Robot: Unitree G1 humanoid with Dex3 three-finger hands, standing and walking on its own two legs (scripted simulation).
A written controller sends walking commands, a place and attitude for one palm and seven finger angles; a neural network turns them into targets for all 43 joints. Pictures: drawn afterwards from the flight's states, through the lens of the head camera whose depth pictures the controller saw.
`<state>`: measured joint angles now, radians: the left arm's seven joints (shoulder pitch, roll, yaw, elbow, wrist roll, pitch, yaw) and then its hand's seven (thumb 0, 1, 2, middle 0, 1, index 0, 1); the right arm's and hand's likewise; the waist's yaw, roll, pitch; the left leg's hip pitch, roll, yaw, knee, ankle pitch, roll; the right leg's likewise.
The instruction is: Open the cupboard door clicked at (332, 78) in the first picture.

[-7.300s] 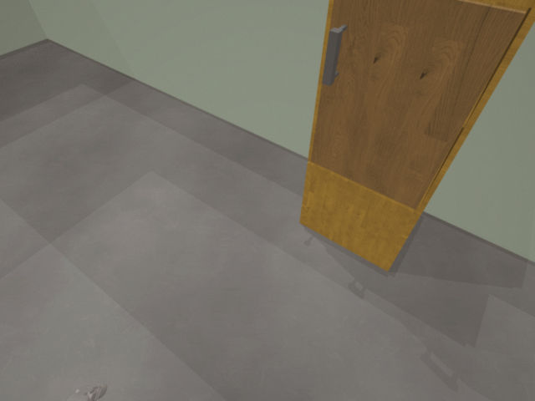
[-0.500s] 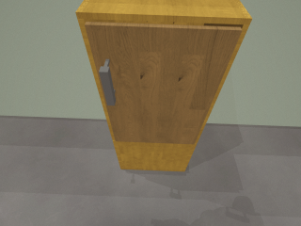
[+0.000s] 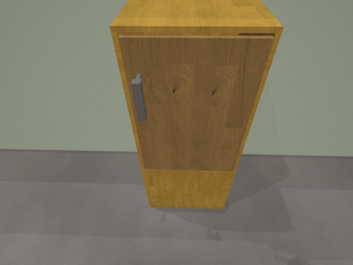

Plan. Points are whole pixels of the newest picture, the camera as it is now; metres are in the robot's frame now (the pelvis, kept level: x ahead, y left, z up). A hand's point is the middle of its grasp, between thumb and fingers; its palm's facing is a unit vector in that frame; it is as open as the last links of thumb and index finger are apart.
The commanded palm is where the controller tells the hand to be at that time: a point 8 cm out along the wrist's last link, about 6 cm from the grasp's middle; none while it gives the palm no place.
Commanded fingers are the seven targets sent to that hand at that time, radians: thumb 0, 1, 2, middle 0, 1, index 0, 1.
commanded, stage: come to a stop and stand still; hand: left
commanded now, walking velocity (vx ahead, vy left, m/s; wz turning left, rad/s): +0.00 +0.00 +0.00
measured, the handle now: (140, 97) +0.56 +0.14 +0.09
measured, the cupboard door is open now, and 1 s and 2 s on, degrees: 0 0 0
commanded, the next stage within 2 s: look again from close up in 0.46 s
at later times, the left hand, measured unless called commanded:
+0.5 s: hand out of the picture -0.02 +0.18 -0.16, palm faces +0.06 -0.98 -0.20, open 7.4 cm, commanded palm none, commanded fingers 0.00 0.90 0.90 -0.20 -0.30 -0.20 -0.30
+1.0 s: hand out of the picture -0.01 +0.18 -0.16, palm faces +0.08 -0.98 -0.19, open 7.4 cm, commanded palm none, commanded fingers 0.00 0.90 0.90 -0.20 -0.30 -0.20 -0.30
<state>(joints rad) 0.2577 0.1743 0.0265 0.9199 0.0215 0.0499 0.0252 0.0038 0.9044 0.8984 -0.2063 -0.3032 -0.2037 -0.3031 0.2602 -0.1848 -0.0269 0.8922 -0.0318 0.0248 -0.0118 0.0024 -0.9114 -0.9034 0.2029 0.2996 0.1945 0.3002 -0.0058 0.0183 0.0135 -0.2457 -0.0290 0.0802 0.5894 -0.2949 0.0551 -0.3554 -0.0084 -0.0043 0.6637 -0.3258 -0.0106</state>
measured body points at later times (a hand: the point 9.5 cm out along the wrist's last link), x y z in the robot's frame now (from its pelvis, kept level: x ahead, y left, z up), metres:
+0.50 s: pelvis -0.03 +0.01 +0.01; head -0.03 +0.00 +0.46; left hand -0.02 +0.23 -0.14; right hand -0.02 -0.23 -0.15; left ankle +0.02 +0.09 -0.73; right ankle +0.06 -0.11 -0.72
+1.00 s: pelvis -0.01 +0.01 +0.01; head -0.01 +0.01 +0.46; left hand -0.02 +0.23 -0.14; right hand +0.02 -0.22 -0.15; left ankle +0.02 +0.09 -0.73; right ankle +0.06 -0.11 -0.73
